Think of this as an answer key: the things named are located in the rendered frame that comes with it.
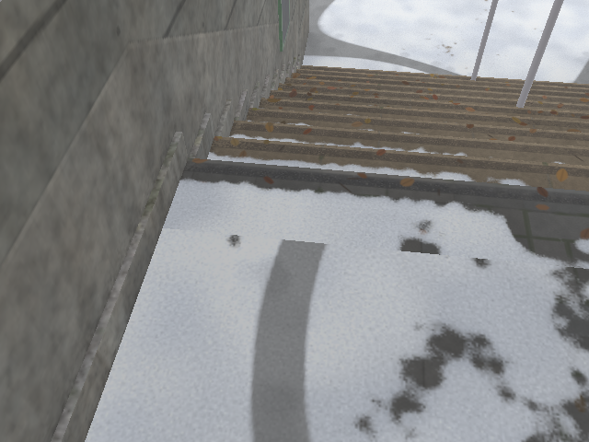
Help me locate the stairs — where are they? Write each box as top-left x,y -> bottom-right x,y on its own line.
207,65 -> 589,192

